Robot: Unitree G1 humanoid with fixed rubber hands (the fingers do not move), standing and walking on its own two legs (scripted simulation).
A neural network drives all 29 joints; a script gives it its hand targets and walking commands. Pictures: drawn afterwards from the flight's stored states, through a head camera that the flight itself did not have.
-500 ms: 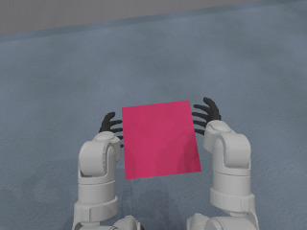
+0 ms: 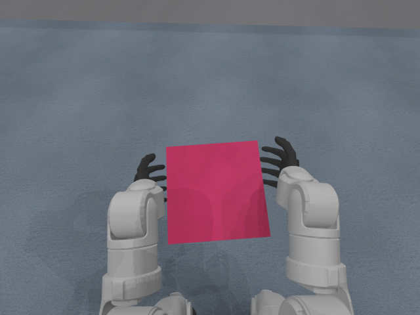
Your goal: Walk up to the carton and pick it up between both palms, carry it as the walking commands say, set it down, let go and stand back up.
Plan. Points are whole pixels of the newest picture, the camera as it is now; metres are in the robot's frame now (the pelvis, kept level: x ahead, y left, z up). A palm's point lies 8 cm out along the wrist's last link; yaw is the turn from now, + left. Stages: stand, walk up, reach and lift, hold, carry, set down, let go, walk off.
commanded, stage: carry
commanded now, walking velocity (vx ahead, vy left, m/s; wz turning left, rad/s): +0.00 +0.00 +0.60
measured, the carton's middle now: (215, 197) +0.34 -0.01 -0.01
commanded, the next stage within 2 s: none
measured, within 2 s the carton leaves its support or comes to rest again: neither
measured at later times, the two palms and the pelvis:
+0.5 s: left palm (38, 298) +0.15 +0.25 +0.08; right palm (207, 224) +0.23 +0.01 +0.09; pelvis -0.11 +0.04 +0.00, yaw +14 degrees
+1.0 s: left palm out of the picture +0.04 +0.25 +0.11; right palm (207, 299) +0.13 +0.02 +0.11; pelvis -0.20 +0.04 +0.02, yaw +17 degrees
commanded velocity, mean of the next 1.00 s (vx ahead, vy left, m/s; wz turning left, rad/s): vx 0.00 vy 0.00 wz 0.18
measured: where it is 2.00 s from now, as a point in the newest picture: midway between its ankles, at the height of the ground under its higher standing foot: outside the picture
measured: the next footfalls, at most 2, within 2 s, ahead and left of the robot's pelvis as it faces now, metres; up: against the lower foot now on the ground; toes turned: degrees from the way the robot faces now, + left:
right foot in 0.16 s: +0.02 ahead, -0.11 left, +0.00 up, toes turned +0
left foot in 0.38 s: -0.01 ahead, +0.16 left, +0.00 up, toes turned +16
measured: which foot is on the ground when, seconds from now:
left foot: down 0.00-0.20, up 0.22-0.36, down 0.38-1.00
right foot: up 0.00-0.14, down 0.16-0.42, up 0.44-0.58, down 0.60-1.00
